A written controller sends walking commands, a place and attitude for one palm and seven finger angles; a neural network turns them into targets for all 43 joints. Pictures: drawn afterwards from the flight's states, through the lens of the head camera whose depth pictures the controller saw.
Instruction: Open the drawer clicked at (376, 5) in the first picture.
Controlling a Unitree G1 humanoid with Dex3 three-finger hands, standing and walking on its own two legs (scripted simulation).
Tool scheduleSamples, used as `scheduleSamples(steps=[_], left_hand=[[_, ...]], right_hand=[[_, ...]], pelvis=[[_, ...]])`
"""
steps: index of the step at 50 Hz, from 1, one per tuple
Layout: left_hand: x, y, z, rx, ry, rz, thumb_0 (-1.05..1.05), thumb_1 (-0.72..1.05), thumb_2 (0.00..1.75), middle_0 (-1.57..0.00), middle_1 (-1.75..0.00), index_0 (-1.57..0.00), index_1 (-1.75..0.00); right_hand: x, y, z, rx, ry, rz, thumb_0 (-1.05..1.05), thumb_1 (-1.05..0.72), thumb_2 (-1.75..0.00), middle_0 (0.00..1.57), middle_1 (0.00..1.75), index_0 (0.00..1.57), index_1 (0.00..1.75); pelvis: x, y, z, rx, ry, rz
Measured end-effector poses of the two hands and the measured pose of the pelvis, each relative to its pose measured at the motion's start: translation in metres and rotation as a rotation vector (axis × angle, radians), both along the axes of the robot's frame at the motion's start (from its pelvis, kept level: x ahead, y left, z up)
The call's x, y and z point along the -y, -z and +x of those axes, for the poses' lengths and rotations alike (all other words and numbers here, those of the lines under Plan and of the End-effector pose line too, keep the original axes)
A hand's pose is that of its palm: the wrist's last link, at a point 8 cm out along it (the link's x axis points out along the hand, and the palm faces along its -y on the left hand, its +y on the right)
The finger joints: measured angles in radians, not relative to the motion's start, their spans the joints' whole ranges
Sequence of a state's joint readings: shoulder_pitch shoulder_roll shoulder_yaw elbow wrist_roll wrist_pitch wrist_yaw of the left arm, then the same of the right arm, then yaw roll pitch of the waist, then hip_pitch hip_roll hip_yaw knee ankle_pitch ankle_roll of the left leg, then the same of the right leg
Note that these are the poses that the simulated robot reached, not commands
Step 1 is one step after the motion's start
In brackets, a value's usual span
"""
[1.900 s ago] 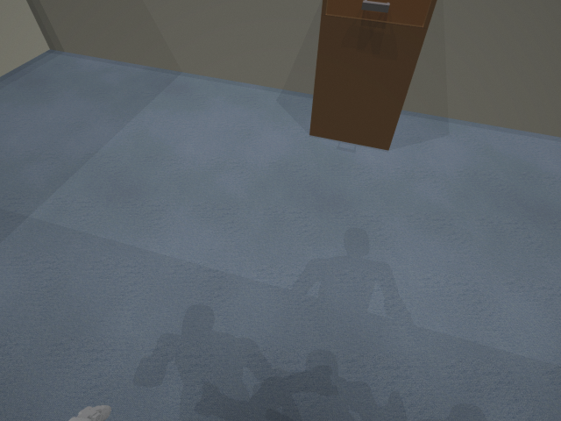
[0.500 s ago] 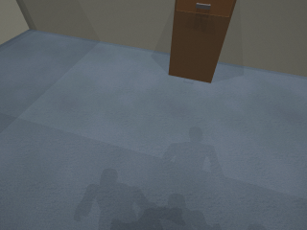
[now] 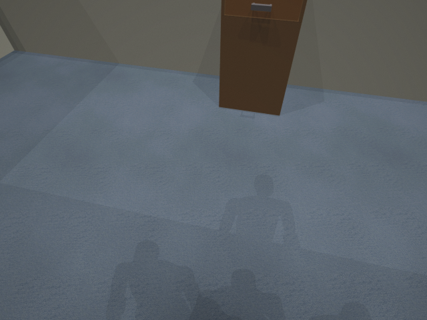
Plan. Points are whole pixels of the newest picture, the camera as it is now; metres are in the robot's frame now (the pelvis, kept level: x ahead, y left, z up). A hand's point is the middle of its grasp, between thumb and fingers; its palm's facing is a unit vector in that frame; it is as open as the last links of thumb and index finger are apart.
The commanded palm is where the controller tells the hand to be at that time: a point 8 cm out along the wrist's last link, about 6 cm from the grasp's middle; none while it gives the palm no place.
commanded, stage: walk to a spot facing it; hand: left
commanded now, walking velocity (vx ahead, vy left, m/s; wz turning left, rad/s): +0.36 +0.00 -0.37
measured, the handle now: (261, 6) +1.69 -0.15 +0.00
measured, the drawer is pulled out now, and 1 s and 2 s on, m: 0.00 0.00 0.00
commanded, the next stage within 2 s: turn to face it in 1.80 s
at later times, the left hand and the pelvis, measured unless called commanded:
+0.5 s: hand (120, 265) +0.27 +0.25 -0.15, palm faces -0.14 -0.97 -0.20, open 7.4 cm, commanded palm none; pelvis +0.18 +0.06 +0.02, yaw -13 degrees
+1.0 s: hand (187, 185) +0.51 +0.12 -0.15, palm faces -0.30 -0.93 -0.23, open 7.1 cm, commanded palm none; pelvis +0.38 -0.04 +0.02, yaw -20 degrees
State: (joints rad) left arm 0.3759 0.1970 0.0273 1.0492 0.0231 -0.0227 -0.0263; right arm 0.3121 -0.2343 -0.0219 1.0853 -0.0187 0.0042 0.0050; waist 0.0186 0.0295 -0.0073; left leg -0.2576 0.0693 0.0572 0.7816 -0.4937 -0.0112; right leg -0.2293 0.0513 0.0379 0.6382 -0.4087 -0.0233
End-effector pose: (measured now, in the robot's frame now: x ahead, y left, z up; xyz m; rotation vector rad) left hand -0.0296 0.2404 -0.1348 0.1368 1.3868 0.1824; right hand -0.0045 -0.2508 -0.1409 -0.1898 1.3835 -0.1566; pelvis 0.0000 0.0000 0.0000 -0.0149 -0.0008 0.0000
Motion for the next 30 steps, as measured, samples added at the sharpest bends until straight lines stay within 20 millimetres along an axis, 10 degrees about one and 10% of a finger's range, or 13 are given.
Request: scheduleSamples(steps=[8, 14, 22, 30], left_hand=[[0.013, -0.009, -0.013, -0.185, -0.03, -0.072, 0.01, 0.91, 0.9, -0.2, -0.3, -0.2, -0.3], [-0.023, 0.011, 0.03, -0.265, 0.002, -0.09, 0.01, 0.91, 0.9, -0.21, -0.3, -0.2, -0.3], [-0.063, 0.0, 0.222, 0.019, 0.168, -0.022, 0.01, 0.91, 0.9, -0.2, -0.3, -0.19, -0.3], [-0.029, -0.024, 0.399, 0.239, 0.33, -0.022, 0.01, 0.92, 0.9, -0.19, -0.3, -0.19, -0.3]], right_hand=[[-0.026, -0.021, 0.097, 0.113, 0.003, 0.005, 0.01, -0.91, -0.9, 0.2, 0.3, 0.2, 0.3], [-0.056, -0.026, 0.19, 0.325, 0.012, -0.029, 0.01, -0.91, -0.9, 0.2, 0.3, 0.2, 0.3], [-0.074, -0.035, 0.175, 0.243, 0.187, -0.046, -0.01, -0.95, -0.9, 0.21, 0.3, 0.21, 0.3], [-0.083, -0.027, 0.124, -0.011, 0.335, -0.015, -0.01, -0.94, -0.9, 0.2, 0.3, 0.2, 0.3]], pelvis=[[-0.019, -0.012, 0.049, -0.021, 0.056, 0.008], [-0.048, 0.004, 0.098, -0.006, 0.117, -0.004], [-0.06, -0.015, 0.156, 0.008, 0.203, 0.01], [-0.052, -0.019, 0.219, 0.002, 0.262, 0.028]])
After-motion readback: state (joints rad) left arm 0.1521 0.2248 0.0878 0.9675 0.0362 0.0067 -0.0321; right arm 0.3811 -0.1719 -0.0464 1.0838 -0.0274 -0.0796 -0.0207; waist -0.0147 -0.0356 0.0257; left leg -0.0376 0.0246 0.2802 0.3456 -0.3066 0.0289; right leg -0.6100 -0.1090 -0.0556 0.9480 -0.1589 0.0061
